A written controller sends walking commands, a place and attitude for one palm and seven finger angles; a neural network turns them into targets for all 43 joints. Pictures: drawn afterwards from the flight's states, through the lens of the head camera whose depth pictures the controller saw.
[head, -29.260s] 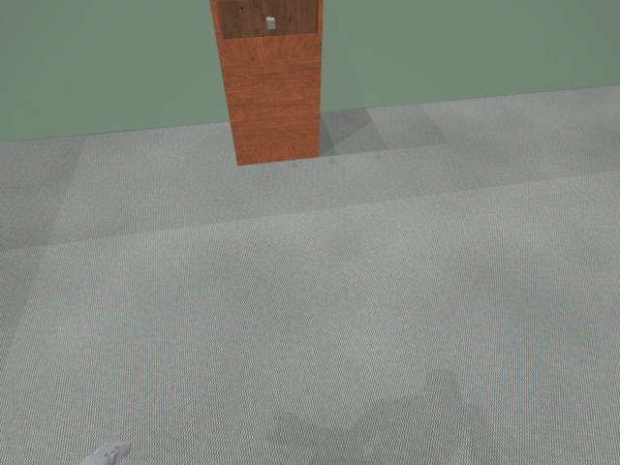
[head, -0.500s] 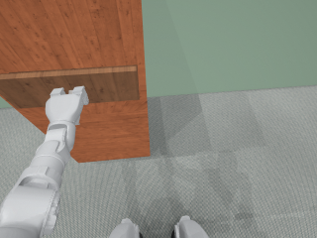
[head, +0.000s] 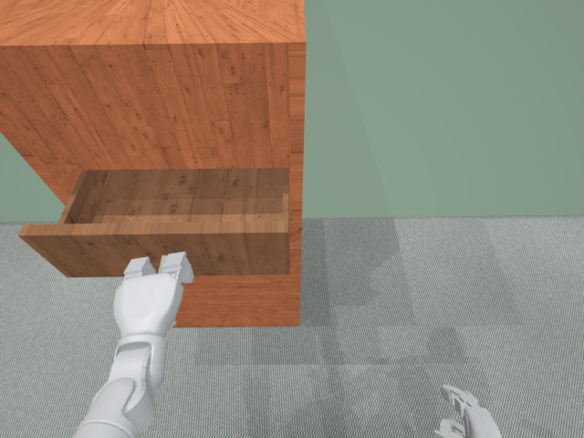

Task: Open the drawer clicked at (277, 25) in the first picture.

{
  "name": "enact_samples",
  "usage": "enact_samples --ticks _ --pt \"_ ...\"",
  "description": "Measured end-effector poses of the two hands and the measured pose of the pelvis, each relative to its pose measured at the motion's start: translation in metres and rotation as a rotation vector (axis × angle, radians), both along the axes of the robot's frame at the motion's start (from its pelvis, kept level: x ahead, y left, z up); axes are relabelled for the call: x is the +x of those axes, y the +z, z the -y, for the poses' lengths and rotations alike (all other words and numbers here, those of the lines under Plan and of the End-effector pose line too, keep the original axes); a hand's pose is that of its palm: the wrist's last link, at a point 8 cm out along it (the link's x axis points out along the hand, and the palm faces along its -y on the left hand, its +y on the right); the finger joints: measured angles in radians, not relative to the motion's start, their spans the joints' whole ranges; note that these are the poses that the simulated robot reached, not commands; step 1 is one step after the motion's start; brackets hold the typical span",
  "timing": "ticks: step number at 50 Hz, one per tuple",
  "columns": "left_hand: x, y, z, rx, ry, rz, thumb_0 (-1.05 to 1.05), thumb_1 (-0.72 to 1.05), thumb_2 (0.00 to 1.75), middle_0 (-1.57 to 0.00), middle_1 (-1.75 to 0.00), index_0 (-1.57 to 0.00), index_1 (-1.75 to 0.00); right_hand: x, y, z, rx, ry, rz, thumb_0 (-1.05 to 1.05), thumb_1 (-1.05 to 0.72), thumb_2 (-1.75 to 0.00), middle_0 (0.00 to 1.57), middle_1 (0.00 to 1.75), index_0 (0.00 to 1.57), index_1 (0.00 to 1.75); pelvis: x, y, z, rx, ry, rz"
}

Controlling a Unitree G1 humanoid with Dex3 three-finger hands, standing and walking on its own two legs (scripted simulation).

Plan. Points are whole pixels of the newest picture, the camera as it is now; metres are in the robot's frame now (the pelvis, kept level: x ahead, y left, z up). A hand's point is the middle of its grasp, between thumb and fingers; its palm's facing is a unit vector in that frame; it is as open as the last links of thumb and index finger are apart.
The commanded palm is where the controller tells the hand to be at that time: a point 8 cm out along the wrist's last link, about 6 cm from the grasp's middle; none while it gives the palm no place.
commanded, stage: pull the drawer open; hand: left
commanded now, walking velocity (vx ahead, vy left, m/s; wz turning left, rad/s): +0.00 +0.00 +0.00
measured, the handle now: (162, 277) +0.35 +0.22 -0.03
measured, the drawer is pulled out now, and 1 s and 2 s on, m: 0.12 0.16 0.28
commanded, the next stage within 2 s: none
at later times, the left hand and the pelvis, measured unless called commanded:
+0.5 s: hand (160, 332) +0.27 +0.21 -0.05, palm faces -0.05 -0.05 -1.00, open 5.7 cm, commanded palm +0.26 +0.21 +0.01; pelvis -0.03 -0.02 -0.01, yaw +2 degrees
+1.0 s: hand (159, 338) +0.26 +0.21 -0.05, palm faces -0.04 -0.08 -1.00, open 5.8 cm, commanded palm +0.21 +0.21 +0.01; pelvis -0.04 -0.02 -0.01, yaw +0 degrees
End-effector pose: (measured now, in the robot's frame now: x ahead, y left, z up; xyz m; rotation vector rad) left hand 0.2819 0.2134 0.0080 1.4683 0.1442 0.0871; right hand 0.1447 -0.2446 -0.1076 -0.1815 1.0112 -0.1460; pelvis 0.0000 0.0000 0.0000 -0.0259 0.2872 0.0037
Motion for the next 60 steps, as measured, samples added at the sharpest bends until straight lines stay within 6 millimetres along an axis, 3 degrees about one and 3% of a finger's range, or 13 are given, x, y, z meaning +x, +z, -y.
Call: enact_samples --ticks 6,12,20,30,40,51,60 --pt "-0.028 0.0 0.001 -0.01 0.008 -0.003 -0.02 0.64 0.74 -0.42 -1.35 -0.42 -1.35 0.026 0.009 -0.005 -0.001 0.058 0.068 0.01 -0.9 -0.9 0.2 0.3 0.2 0.3 0.002 0.0 0.004 0.004 0.01 0.019" --pt "-0.031 -0.001 0.002 0.036 0.005 0.024 -0.04 0.63 0.79 -0.43 -1.35 -0.42 -1.35 0.027 -0.007 -0.006 -0.011 0.109 0.046 0.01 -0.9 -0.9 0.2 0.3 0.2 0.3 -0.009 -0.007 0.01 0.006 0.034 0.019" --pt "-0.03 -0.001 0.003 0.066 0.015 -0.006 -0.06 0.65 0.77 -0.42 -1.35 -0.42 -1.35 -0.008 -0.023 -0.001 0.011 0.066 -0.009 0.01 -0.9 -0.9 0.2 0.3 0.2 0.3 -0.02 -0.01 0.02 0.019 0.03 0.027" --pt "-0.03 0.0 0.003 0.044 0.007 -0.01 -0.05 0.65 0.76 -0.42 -1.35 -0.42 -1.35 -0.059 -0.029 0.027 -0.036 0.001 -0.072 0.01 -0.9 -0.9 0.2 0.3 0.2 0.3 -0.036 -0.011 0.028 0.026 0.027 0.034" --pt "-0.03 -0.001 0.003 0.051 -0.001 0.011 -0.05 0.63 0.79 -0.43 -1.35 -0.42 -1.35 -0.079 -0.031 0.041 -0.061 -0.03 -0.081 0.01 -0.9 -0.9 0.2 0.3 0.2 0.3 -0.049 -0.015 0.029 0.027 0.025 0.027" --pt "-0.042 0.0 0.003 0.011 0.012 -0.011 -0.02 0.67 0.74 -0.41 -1.35 -0.41 -1.35 -0.067 -0.018 0.026 -0.018 -0.054 -0.014 0.01 -0.9 -0.9 0.2 0.3 0.2 0.3 -0.043 -0.009 0.022 0.028 -0.005 0.035" --pt "-0.078 -0.001 0.004 -0.016 0.009 0.0 -0.01 0.68 0.75 -0.38 -1.35 -0.39 -1.35 -0.025 -0.007 0.014 -0.011 0.006 0.029 0.01 -0.9 -0.9 0.2 0.3 0.2 0.3 -0.021 -0.008 0.013 0.022 -0.014 0.029"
